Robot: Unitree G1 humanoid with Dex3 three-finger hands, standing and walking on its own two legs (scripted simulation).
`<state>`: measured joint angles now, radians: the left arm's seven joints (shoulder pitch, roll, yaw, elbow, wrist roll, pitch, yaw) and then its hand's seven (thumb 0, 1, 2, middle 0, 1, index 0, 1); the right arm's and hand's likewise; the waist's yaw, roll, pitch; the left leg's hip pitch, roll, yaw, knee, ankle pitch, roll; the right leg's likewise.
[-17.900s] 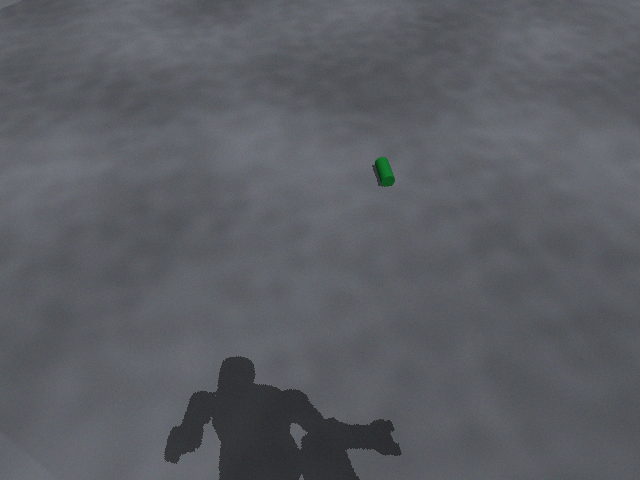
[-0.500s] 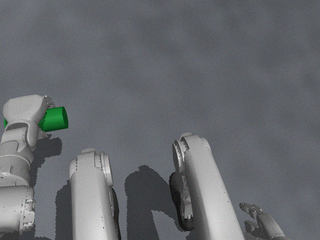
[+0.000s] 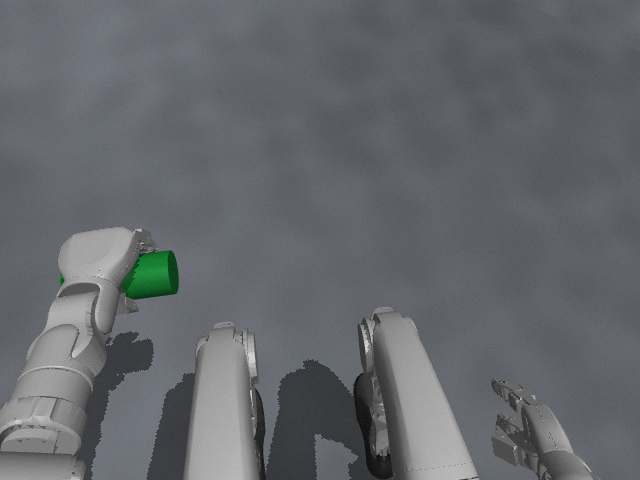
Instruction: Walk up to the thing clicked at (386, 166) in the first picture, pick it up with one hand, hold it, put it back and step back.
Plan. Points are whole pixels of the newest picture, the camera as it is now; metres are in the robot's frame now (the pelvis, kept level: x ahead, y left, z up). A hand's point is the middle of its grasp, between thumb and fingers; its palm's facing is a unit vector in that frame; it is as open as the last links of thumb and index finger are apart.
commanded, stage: lift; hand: left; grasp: from above
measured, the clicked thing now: (123, 278) +0.38 +0.26 -0.14
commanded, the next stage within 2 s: hold in 0.92 s
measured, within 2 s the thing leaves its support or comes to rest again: neither
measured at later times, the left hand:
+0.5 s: hand (49, 253) +0.35 +0.24 +0.07, palm faces -0.48 -0.10 -0.87, open 9.0 cm
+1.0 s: hand out of the picture +0.36 +0.23 +0.16, palm faces -0.47 -0.10 -0.88, open 9.1 cm
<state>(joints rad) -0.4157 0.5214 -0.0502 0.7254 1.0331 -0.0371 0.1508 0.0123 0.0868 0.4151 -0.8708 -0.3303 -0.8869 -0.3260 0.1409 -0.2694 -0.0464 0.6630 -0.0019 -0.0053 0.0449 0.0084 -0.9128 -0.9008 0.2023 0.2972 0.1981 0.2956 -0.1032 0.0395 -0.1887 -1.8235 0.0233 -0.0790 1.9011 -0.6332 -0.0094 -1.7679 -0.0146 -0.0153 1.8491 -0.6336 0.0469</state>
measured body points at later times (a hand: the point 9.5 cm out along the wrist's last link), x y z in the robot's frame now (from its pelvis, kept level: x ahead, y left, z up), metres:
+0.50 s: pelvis +0.04 +0.00 +0.17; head +0.12 +0.01 +0.61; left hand +0.37 +0.24 +0.12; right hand +0.14 -0.27 +0.05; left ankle +0.08 +0.12 -0.45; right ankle +0.09 -0.14 -0.45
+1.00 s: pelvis +0.07 +0.00 +0.25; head +0.12 +0.00 +0.69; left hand +0.38 +0.23 +0.21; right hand +0.16 -0.27 +0.12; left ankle +0.08 +0.12 -0.45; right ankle +0.09 -0.14 -0.45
